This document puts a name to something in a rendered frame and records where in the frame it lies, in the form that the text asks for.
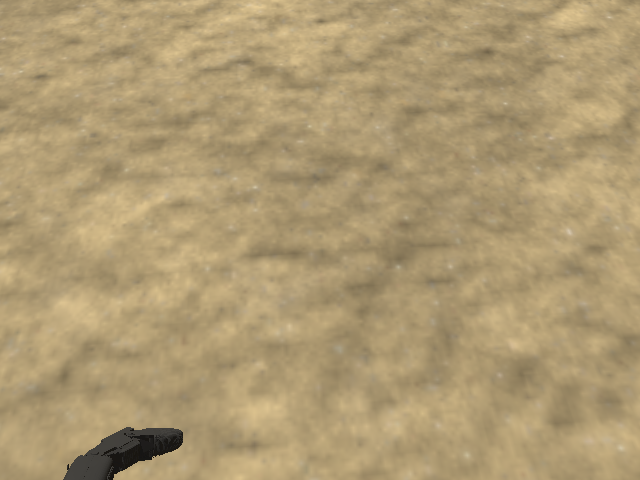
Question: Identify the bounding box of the left robot hand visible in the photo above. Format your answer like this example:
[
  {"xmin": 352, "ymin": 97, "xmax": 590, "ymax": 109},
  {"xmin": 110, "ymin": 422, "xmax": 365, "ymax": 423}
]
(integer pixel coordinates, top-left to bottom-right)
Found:
[{"xmin": 63, "ymin": 427, "xmax": 183, "ymax": 480}]

